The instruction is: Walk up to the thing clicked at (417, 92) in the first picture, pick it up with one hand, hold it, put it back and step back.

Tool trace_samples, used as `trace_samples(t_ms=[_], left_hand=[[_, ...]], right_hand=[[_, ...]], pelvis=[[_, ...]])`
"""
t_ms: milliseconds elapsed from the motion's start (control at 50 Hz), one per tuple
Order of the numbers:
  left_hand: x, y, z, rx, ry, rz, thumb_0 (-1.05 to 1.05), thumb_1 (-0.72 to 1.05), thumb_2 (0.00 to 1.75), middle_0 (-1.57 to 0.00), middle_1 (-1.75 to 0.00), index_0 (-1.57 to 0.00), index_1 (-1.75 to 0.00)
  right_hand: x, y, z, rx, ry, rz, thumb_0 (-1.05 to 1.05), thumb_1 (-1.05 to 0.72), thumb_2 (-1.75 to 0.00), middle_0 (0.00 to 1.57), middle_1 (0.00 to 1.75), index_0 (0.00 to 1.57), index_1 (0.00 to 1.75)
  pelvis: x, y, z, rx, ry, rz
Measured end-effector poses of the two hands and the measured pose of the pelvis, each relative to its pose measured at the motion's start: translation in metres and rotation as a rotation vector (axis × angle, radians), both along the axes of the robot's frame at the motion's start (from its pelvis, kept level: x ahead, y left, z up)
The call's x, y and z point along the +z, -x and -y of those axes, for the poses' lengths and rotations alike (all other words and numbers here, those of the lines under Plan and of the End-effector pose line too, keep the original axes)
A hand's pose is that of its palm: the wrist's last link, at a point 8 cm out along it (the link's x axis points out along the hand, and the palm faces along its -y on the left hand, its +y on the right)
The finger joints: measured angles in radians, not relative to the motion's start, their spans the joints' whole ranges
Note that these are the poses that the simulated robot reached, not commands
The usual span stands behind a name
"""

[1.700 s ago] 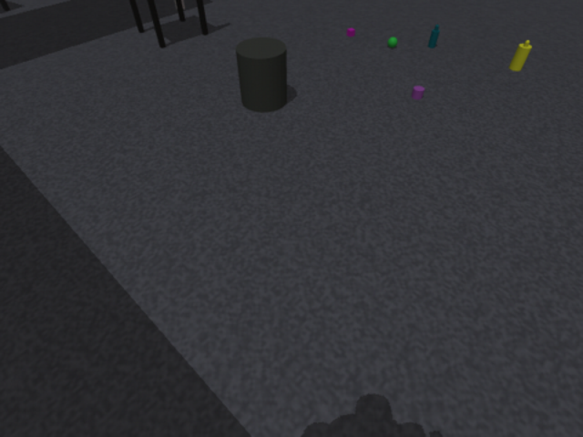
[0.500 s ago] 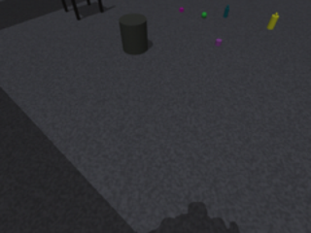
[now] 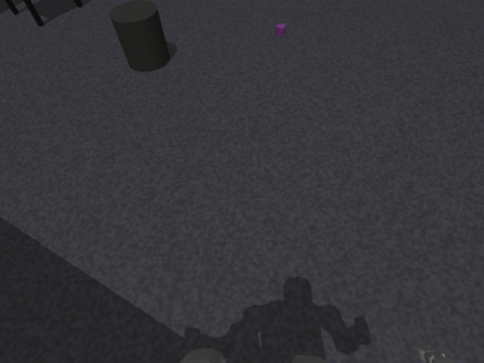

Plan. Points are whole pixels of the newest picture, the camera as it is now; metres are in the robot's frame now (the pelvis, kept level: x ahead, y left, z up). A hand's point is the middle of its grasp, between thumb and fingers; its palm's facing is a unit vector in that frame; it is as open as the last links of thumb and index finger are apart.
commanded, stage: walk up
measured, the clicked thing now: (280, 29) +2.40 -0.25 -0.73
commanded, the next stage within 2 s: stand in 1.14 s
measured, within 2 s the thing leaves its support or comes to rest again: neither
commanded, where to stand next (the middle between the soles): +0.03 +0.01 m, yaw -7 degrees
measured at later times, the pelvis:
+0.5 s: pelvis -0.01 +0.02 +0.00, yaw -6 degrees
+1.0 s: pelvis -0.01 +0.03 +0.02, yaw -8 degrees
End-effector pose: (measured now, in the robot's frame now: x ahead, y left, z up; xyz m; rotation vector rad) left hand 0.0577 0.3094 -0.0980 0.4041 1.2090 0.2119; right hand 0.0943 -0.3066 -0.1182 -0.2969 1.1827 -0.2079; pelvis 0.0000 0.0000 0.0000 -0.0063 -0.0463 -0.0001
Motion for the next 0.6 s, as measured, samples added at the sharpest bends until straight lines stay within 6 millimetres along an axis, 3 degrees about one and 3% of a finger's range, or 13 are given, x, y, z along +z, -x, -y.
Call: trace_samples(t_ms=[100, 180, 340, 420, 500, 600], left_hand=[[-0.001, -0.020, -0.006, -0.041, 0.006, 0.048, 0.01, 0.90, 0.90, -0.20, -0.30, -0.21, -0.30], [-0.014, -0.034, -0.019, -0.056, 0.029, 0.077, 0.01, 0.90, 0.90, -0.20, -0.30, -0.21, -0.30], [-0.014, -0.055, -0.020, -0.082, 0.080, 0.083, 0.01, 0.90, 0.90, -0.20, -0.30, -0.21, -0.30], [-0.012, -0.060, -0.017, -0.110, 0.067, 0.076, 0.01, 0.90, 0.90, -0.20, -0.30, -0.21, -0.30], [-0.011, -0.056, -0.007, -0.133, 0.037, 0.067, 0.01, 0.91, 0.90, -0.20, -0.30, -0.21, -0.30], [-0.002, -0.048, 0.003, -0.152, 0.043, 0.060, 0.01, 0.90, 0.90, -0.20, -0.30, -0.21, -0.30]], right_hand=[[0.004, 0.016, -0.008, 0.005, 0.014, -0.022, 0.00, -0.91, -0.90, 0.20, 0.30, 0.20, 0.30], [0.006, 0.030, -0.016, -0.013, 0.056, -0.025, 0.00, -0.91, -0.90, 0.20, 0.30, 0.20, 0.30], [0.031, 0.058, -0.025, -0.049, 0.083, -0.010, 0.00, -0.90, -0.90, 0.20, 0.30, 0.21, 0.30], [0.030, 0.063, -0.015, -0.060, 0.090, 0.005, 0.00, -0.90, -0.90, 0.20, 0.30, 0.21, 0.30], [0.016, 0.067, -0.001, -0.093, 0.076, 0.016, 0.00, -0.90, -0.90, 0.20, 0.30, 0.21, 0.30], [0.009, 0.071, -0.007, -0.115, 0.032, 0.021, 0.00, -0.91, -0.90, 0.20, 0.30, 0.20, 0.30]], pelvis=[[0.000, 0.001, -0.009, -0.014, 0.004, -0.019], [-0.007, 0.005, -0.021, -0.026, -0.010, -0.010], [0.006, 0.004, -0.028, -0.065, 0.017, -0.009], [0.004, 0.008, -0.024, -0.084, 0.013, -0.010], [-0.002, 0.013, -0.018, -0.101, 0.031, 0.007], [0.002, 0.014, -0.018, -0.117, 0.005, 0.007]])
